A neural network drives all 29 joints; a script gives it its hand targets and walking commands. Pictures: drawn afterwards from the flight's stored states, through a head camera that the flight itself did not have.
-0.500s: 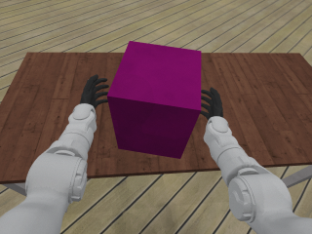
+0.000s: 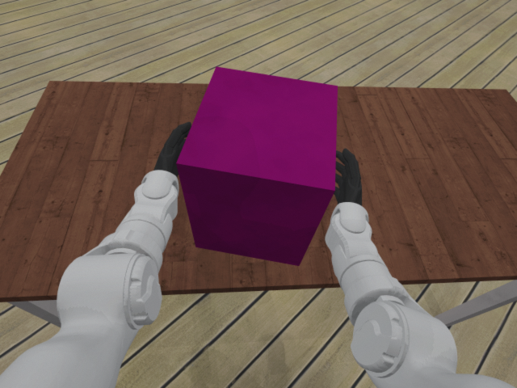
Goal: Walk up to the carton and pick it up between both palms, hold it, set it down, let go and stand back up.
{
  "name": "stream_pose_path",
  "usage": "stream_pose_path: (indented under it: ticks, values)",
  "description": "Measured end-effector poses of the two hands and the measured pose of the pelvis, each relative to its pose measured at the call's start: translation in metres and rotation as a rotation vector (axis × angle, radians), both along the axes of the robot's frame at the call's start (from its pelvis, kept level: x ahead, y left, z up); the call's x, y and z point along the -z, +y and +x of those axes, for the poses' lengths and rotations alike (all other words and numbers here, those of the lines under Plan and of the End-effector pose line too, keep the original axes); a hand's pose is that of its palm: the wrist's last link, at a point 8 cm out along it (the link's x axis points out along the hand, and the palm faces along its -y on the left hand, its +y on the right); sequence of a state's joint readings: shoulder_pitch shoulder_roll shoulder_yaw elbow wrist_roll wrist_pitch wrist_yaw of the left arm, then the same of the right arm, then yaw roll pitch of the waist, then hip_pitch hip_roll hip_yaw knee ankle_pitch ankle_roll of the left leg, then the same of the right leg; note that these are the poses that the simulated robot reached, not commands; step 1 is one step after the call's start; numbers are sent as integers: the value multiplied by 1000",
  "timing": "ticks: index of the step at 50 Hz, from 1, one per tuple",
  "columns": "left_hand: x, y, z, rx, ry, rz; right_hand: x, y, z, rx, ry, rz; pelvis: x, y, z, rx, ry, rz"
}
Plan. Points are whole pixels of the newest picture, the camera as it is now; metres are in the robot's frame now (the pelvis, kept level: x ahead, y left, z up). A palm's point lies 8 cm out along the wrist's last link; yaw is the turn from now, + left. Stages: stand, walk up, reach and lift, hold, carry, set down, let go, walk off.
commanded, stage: reach and lift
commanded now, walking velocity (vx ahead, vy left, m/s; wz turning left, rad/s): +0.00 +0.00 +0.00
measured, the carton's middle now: (260, 173) +0.47 -0.04 +0.03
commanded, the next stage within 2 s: none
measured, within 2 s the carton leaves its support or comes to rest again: leaves its support in 1.30 s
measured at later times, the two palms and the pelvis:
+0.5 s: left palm (169, 168) +0.47 +0.11 +0.06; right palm (346, 202) +0.39 -0.17 +0.04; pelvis +0.02 +0.00 +0.01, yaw +0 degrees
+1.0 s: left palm (169, 169) +0.47 +0.11 +0.06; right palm (346, 202) +0.39 -0.17 +0.04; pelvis +0.02 +0.00 +0.01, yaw +0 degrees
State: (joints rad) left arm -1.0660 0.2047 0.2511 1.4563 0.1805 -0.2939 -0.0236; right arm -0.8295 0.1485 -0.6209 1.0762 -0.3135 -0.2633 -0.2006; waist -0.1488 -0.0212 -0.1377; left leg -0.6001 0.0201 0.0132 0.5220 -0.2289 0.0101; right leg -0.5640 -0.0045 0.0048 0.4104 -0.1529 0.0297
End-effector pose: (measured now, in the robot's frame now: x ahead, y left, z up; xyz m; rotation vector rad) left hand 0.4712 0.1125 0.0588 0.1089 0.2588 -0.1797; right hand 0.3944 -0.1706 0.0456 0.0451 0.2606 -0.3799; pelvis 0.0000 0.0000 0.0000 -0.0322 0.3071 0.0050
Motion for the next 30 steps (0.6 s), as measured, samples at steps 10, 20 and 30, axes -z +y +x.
stream_pose_path:
  ticks: [10,20,30]
  values:
    - [0,0,-1,0,12,11,3,1,-4,-15,-15,-21,-6,-2,12,-2,-34,3]
    - [-1,1,1,6,19,18,3,2,-4,-12,-22,-21,-9,-3,19,-4,-59,5]
    - [-1,0,0,3,22,23,3,1,-4,-14,-25,-24,-10,-5,20,-4,-62,6]
